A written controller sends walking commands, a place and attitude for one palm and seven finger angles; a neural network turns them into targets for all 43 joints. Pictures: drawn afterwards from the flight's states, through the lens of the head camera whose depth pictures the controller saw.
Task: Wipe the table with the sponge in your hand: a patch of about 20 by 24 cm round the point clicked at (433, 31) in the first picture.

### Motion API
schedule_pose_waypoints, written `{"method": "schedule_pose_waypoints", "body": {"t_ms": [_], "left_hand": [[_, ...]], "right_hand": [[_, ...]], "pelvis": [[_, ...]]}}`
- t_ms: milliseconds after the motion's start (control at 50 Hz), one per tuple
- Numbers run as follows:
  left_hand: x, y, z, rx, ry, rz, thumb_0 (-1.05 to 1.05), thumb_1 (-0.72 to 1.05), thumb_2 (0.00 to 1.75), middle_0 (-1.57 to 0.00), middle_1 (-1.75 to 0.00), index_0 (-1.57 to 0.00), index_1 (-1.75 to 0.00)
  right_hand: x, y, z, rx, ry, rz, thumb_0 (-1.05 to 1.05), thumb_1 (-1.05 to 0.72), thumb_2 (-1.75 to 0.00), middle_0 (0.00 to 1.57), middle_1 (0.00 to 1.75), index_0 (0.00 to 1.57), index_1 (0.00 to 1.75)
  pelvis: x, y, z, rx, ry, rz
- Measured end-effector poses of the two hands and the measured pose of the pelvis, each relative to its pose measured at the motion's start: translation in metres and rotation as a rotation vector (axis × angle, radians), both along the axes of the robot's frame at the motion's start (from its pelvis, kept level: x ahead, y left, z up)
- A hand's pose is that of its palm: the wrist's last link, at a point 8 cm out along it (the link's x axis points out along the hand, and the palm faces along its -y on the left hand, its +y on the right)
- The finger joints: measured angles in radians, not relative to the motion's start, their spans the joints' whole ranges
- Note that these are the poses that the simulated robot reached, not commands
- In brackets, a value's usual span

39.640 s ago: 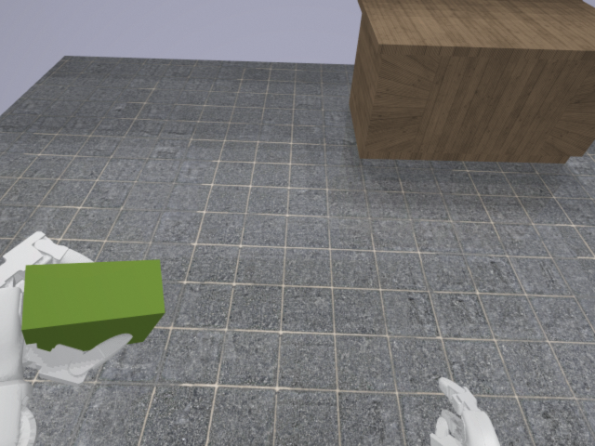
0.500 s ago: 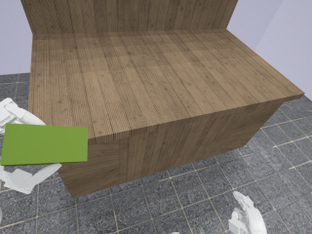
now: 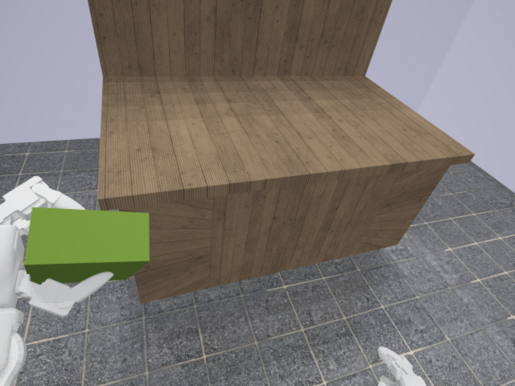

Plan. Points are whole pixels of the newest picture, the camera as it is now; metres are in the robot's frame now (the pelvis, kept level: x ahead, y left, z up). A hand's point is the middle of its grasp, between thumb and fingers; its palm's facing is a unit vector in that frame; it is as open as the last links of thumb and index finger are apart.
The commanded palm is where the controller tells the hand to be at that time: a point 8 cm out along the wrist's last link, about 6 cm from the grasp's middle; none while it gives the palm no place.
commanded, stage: stop stepping back and stand still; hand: left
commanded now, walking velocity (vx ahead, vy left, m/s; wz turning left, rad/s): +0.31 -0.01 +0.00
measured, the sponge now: (104, 249) +0.23 +0.21 +0.16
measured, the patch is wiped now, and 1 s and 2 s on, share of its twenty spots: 1.00 1.00 1.00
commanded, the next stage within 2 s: stand and wait in 1.06 s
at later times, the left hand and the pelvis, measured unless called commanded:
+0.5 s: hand (30, 377) +0.09 +0.21 +0.18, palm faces +0.33 -0.88 -0.36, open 9.9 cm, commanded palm +0.04 +0.26 +0.21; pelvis -0.12 -0.02 +0.00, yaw -1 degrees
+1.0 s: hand out of the picture +0.02 +0.21 +0.18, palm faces +0.37 -0.87 -0.33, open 9.9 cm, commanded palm -0.02 +0.26 +0.21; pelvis -0.18 -0.02 +0.01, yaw +1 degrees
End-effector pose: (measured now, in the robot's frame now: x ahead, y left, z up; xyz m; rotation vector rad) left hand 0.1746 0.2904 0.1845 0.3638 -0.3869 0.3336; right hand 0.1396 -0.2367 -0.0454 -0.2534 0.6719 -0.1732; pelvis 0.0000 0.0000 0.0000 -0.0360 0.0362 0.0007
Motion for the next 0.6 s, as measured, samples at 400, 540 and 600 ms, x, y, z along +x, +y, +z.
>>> {"method": "schedule_pose_waypoints", "body": {"t_ms": [400, 540, 600], "left_hand": [[-0.103, -0.028, 0.011, 0.109, 0.041, -0.002, -0.01, -0.48, 1.04, -0.75, -1.34, -0.76, -1.35], [-0.132, -0.031, 0.002, 0.074, 0.031, -0.053, -0.01, -0.48, 1.04, -0.75, -1.34, -0.76, -1.35], [-0.143, -0.025, 0.005, 0.092, 0.006, -0.035, -0.01, -0.48, 1.04, -0.75, -1.34, -0.77, -1.34]], "right_hand": [[-0.136, -0.015, -0.051, 0.109, 0.127, -0.036, 0.01, -0.9, -0.9, 0.2, 0.3, 0.2, 0.3], [-0.145, -0.031, -0.018, 0.007, 0.044, -0.056, 0.02, -0.9, -0.9, 0.2, 0.3, 0.2, 0.3], [-0.146, -0.031, -0.007, -0.026, -0.03, -0.069, 0.02, -0.9, -0.9, 0.2, 0.3, 0.2, 0.3]], "pelvis": [[-0.105, -0.018, -0.008, -0.029, -0.071, -0.003], [-0.133, -0.017, -0.006, 0.004, -0.001, -0.004], [-0.145, -0.013, -0.008, 0.061, -0.018, -0.031]]}}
